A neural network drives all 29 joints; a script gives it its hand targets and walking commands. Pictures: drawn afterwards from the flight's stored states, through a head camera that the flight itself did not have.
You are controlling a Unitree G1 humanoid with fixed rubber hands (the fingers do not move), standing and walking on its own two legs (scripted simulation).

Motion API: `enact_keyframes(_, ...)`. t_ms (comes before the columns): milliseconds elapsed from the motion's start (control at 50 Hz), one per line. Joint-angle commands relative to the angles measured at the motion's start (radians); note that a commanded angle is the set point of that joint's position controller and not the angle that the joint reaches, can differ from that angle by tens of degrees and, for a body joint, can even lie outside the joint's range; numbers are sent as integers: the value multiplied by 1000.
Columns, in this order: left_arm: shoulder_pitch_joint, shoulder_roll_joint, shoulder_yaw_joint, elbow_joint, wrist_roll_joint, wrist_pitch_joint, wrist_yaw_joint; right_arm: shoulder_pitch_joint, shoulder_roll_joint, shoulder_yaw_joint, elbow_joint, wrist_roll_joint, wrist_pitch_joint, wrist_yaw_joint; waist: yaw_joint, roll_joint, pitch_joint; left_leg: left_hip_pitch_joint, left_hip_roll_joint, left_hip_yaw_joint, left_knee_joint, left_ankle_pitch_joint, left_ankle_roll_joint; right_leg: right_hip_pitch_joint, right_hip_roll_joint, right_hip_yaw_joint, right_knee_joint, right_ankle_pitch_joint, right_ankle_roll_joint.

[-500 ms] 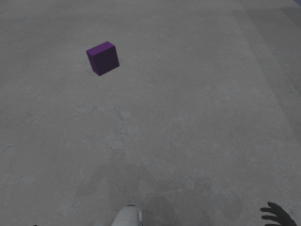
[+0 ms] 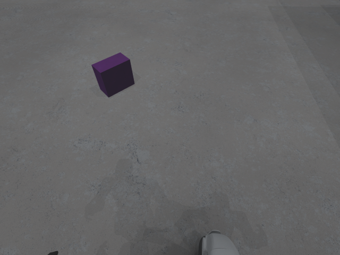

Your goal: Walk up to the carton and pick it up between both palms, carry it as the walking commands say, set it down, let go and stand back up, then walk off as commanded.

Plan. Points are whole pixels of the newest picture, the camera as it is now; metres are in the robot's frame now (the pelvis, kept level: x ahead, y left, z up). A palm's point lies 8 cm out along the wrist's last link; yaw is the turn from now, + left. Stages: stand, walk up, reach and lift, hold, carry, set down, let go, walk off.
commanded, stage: walk up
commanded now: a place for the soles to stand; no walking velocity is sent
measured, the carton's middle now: (114, 75) +1.59 +0.50 -0.63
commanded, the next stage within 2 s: none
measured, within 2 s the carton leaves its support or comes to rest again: neither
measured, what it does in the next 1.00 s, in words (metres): walks ahead: right foot, then left foot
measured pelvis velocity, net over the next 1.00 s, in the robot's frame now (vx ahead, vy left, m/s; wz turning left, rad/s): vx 0.55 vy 0.16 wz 0.07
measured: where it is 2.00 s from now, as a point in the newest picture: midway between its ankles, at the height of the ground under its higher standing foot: (122, 138)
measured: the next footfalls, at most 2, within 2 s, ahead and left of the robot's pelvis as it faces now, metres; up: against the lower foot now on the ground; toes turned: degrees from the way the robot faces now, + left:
right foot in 0.08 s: +0.25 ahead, -0.12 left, +0.00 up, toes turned -8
left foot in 0.50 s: +0.45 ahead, +0.23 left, +0.00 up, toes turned +12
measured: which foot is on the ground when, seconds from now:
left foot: down 0.00-0.08, up 0.10-0.48, down 0.50-0.92, up 0.94-1.00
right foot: up 0.00-0.06, down 0.08-0.52, up 0.54-0.90, down 0.92-1.00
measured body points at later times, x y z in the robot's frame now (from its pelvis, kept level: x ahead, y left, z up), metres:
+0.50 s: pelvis +0.29 +0.08 -0.01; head +0.29 +0.07 +0.44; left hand +0.26 +0.44 -0.11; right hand +0.50 -0.23 -0.09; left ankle +0.41 +0.22 -0.73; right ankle +0.21 -0.11 -0.73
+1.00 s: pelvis +0.55 +0.16 -0.02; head +0.57 +0.13 +0.43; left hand +0.65 +0.50 -0.09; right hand +0.62 -0.17 -0.15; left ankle +0.45 +0.24 -0.68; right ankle +0.66 +0.05 -0.73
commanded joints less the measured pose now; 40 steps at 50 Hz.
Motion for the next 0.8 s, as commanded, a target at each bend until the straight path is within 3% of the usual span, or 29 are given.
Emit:
enact_keyframes(0,33,216,80,-60,5,-30,10,-156,-249,-48,-101,2,-23,-10,111,77,-24,-301,280,-195,-132,68,122,399,33,16,-73,70,-33)
enact_keyframes(20,154,244,92,-21,4,-35,20,-156,-213,-33,-113,6,-27,-9,162,0,-88,-341,209,-124,76,250,85,591,59,-2,-151,5,-66)
enact_keyframes(40,326,310,121,-9,6,-42,40,-124,-152,-10,-104,14,-30,-10,236,-215,-178,-417,86,-20,443,283,29,756,-82,212,-262,-150,-92)
enact_keyframes(60,351,384,127,-26,-10,-49,47,-41,-140,-1,-131,20,-31,-17,197,-313,-232,-604,-33,-91,675,-149,-12,843,-323,676,-410,-348,-155)
enact_keyframes(80,262,407,118,-62,-25,-48,58,-57,-221,-21,-99,5,-22,-26,162,-136,-149,-678,-2,-205,779,-92,-18,728,-338,783,-485,-656,-201)
enact_keyframes(100,137,331,104,-98,-31,-48,63,-22,-236,-20,-57,12,-25,-26,110,-35,-115,-674,59,-234,813,-8,-29,717,-298,666,-452,-556,-189)
enact_keyframes(120,90,298,97,-109,-21,-46,63,-7,-237,-18,-37,13,-26,-25,101,-51,-125,-649,104,-198,776,41,-35,655,-257,506,-408,-397,-220)
enact_keyframes(160,58,278,97,-115,-21,-44,56,-39,-240,-18,-51,20,-16,-11,87,-98,-49,-621,174,-184,634,30,-58,511,-224,317,-435,-300,-224)
enact_keyframes(220,50,318,96,-122,-1,-50,39,-101,-227,-29,-71,-5,5,19,79,-155,-39,-518,220,-152,450,1,-86,375,-234,221,-471,-304,-227)
enact_keyframes(260,45,336,96,-117,-2,-60,35,-170,-205,-30,-93,-24,2,38,91,-100,-22,-515,226,-131,356,52,-88,358,-251,214,-489,-353,-237)
enact_keyframes(280,44,342,94,-123,1,-62,35,-182,-185,-24,-79,-15,4,45,88,-135,-8,-463,202,-89,300,97,-95,327,-189,137,-475,-329,-211)
enact_keyframes(300,33,334,94,-118,-8,-63,33,-198,-173,-22,-87,-18,4,49,90,-157,5,-476,215,-69,251,186,-92,348,-179,109,-474,-289,-199)
enact_keyframes(340,30,323,79,-129,-14,-64,31,-231,-180,-27,-83,-9,6,58,92,-54,-5,-359,196,-14,210,273,-89,282,-168,70,-491,-244,-189)
enact_keyframes(380,3,343,78,-109,-11,-59,33,-235,-174,-28,-91,3,8,60,80,-70,-9,-270,195,5,171,305,-83,231,-149,15,-475,-263,-169)
enact_keyframes(400,-8,341,72,-117,-9,-50,35,-231,-178,-28,-85,12,6,64,70,-99,-8,-230,170,23,140,229,-72,235,-132,-8,-425,-248,-161)
enact_keyframes(440,39,316,57,-103,-11,-43,40,-164,-207,-47,-57,-3,5,54,35,2,-26,-93,111,46,118,116,-36,221,-121,-51,-223,-22,-155)
enact_keyframes(460,70,278,39,-103,-17,-39,43,-42,-236,-65,-38,-12,2,32,-20,58,-65,55,96,22,99,-9,9,152,-77,-100,-21,106,-126)
enact_keyframes(480,77,199,18,-113,-23,-40,42,88,-314,-98,-13,-21,5,13,-97,287,-136,215,265,-279,-46,-233,78,-33,-8,-115,329,9,-79)
enact_keyframes(500,23,183,6,-149,-29,-38,43,86,-390,-103,-42,-3,-1,-8,-107,363,-94,241,453,-655,-255,-399,147,-244,111,-18,491,-373,-43)
enact_keyframes(520,22,270,23,-121,-31,-30,52,26,-392,-102,-69,27,-6,-19,-92,215,-122,212,472,-679,-261,-368,194,-222,51,92,560,-333,-42)
enact_keyframes(540,12,280,27,-103,-29,-27,51,-27,-362,-99,-74,30,-8,-23,-57,137,-78,136,456,-579,-238,-256,145,-224,0,99,566,-240,-45)
enact_keyframes(560,43,269,26,-97,-31,-25,51,-49,-338,-86,-87,23,-11,-24,-7,121,-62,77,409,-473,-199,-118,114,-193,2,118,534,-195,-47)
enact_keyframes(580,71,272,38,-86,-31,-22,47,-81,-308,-74,-87,26,-13,-27,9,197,-43,14,380,-399,-214,-105,106,-146,-15,113,475,-163,-37)
enact_keyframes(600,116,280,37,-65,-31,-24,39,-88,-280,-67,-96,22,-19,-27,37,183,-56,-32,331,-319,-198,-24,128,-62,-18,109,410,-138,-25)
enact_keyframes(620,128,260,32,-49,-26,-20,36,-94,-263,-63,-105,21,-23,-27,37,183,-75,-14,329,-275,-184,65,101,-40,-23,101,377,-146,-21)
enact_keyframes(700,37,224,33,-84,-12,-7,16,-69,-265,-48,-100,5,-30,-27,24,170,11,-88,329,-192,-241,-21,155,-47,-27,56,153,-113,-6)
enact_keyframes(720,-14,209,27,-104,-6,-7,12,-64,-259,-51,-106,0,-35,-26,-1,203,21,-65,327,-189,-232,-16,155,-46,-27,46,89,-71,-2)
enact_keyframes(740,-23,202,32,-105,-11,-7,11,-41,-254,-46,-97,-2,-36,-28,-5,187,25,-77,294,-167,-229,35,133,-31,-9,31,42,-20,-11)
enact_keyframes(780,-38,196,43,-117,-6,-14,10,-80,-245,-40,-110,-2,-25,-20,1,179,4,-65,295,-129,-201,98,144,76,35,-3,-60,10,-5)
